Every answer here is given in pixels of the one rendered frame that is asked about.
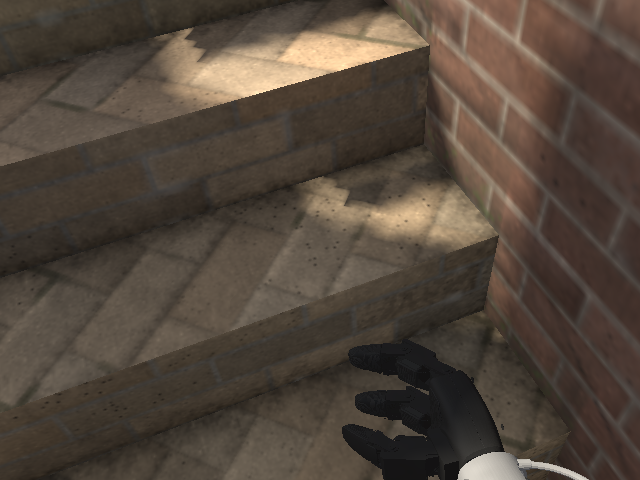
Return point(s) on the robot right hand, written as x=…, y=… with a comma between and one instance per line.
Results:
x=454, y=417

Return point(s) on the robot right forearm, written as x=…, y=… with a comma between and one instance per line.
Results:
x=492, y=466

